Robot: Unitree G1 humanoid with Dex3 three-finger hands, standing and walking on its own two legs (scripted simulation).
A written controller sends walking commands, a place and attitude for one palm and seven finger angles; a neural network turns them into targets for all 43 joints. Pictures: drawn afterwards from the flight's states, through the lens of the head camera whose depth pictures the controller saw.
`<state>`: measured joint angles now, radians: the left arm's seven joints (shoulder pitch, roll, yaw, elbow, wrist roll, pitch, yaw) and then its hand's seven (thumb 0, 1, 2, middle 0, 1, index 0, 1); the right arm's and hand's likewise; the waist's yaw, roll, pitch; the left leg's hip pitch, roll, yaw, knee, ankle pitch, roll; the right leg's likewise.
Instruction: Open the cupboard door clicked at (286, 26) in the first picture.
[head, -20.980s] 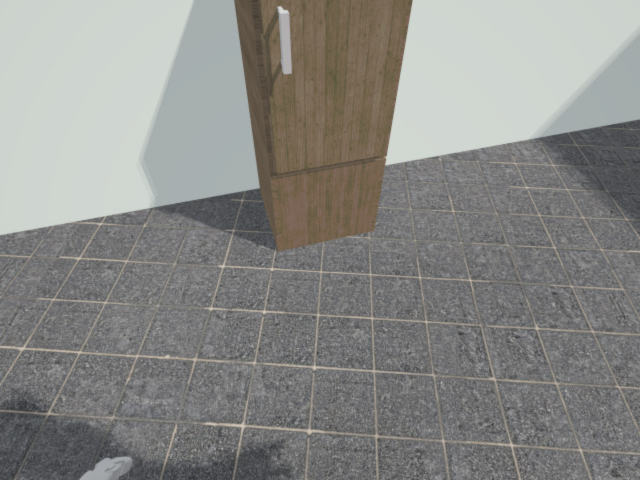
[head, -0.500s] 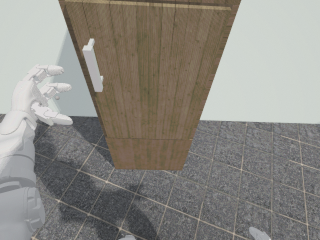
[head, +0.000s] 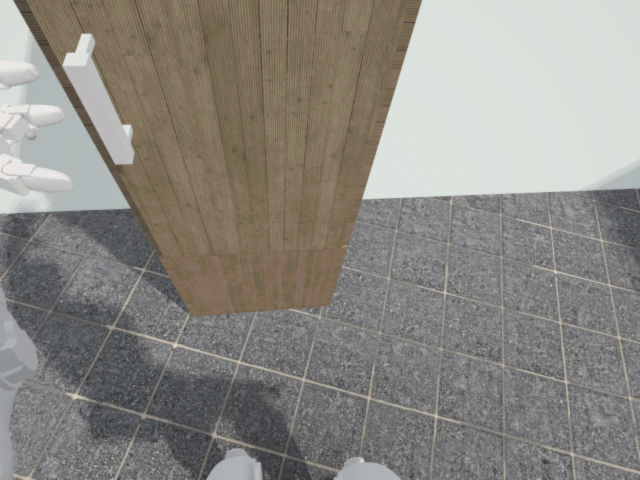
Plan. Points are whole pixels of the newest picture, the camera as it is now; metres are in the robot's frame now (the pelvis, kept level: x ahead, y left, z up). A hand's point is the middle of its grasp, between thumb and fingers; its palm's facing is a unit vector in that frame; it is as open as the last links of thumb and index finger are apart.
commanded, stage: move the hooked fingers beside the handle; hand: left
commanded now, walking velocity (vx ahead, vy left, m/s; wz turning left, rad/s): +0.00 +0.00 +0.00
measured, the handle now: (106, 104) +0.54 +0.23 +0.12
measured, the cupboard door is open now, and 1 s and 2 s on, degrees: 0 0 0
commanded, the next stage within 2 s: slide the fingers in behind the handle in 0.92 s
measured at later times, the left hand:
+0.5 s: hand (30, 139) +0.48 +0.29 +0.13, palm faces +0.04 -1.00 +0.02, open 14.0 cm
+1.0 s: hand (43, 132) +0.50 +0.28 +0.12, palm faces +0.06 -1.00 -0.01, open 14.0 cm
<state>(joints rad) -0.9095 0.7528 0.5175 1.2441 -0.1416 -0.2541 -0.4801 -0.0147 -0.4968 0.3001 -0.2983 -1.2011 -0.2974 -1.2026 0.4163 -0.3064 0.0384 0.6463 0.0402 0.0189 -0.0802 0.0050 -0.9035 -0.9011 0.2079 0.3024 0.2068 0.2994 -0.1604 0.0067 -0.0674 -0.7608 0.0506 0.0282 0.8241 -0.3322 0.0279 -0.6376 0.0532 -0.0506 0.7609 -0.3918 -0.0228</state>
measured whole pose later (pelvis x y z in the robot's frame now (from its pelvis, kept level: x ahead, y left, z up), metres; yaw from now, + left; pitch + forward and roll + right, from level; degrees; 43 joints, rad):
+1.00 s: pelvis +0.00 +0.01 -0.01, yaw +0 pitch +17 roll -4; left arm -0.94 0.74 0.48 1.24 -0.11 -0.28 -0.42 -0.02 -0.50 0.30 -0.30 -1.20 -0.30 -1.20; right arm 0.42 -0.30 0.04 0.63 0.03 0.06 -0.07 0.00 -0.90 -0.90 0.21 0.30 0.21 0.30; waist -0.17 0.01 -0.07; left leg -0.82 0.05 0.02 0.87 -0.35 0.04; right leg -0.68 0.05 -0.06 0.79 -0.41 -0.02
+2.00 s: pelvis +0.00 +0.00 +0.00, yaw +0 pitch +14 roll -2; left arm -0.89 0.53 0.40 1.17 -0.12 -0.26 -0.28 -0.01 -0.50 0.30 -0.30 -1.20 -0.30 -1.20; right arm 0.40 -0.28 0.03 0.63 0.03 0.05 -0.04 0.00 -0.90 -0.90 0.21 0.30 0.21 0.30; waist -0.15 0.02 -0.09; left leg -0.74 0.04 0.03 0.84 -0.35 0.03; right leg -0.62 0.05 -0.05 0.79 -0.42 -0.02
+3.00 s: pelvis +0.01 +0.00 +0.00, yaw +1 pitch +15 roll -2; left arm -0.87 0.49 0.35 1.12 -0.14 -0.28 -0.26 -0.01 -0.15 0.45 -0.32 -1.24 -0.33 -1.24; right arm 0.40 -0.28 0.02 0.65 0.02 0.05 -0.03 0.00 -0.90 -0.90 0.21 0.30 0.21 0.30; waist -0.13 0.03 -0.09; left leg -0.74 0.04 0.02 0.84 -0.36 0.03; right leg -0.61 0.04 -0.05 0.78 -0.42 -0.02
